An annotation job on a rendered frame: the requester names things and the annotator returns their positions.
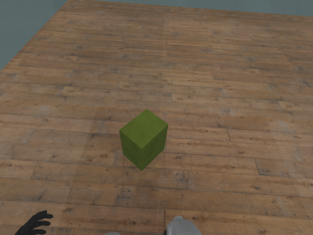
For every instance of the right robot thigh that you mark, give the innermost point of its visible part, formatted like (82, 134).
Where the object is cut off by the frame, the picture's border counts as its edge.
(181, 226)

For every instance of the right robot shin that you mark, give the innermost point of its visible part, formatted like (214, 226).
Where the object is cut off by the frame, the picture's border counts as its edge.
(178, 217)

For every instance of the carton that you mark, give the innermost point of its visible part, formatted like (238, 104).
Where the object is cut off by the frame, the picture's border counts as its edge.
(143, 138)

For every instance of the left robot hand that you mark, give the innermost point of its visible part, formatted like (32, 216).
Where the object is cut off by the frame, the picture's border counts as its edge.
(28, 228)

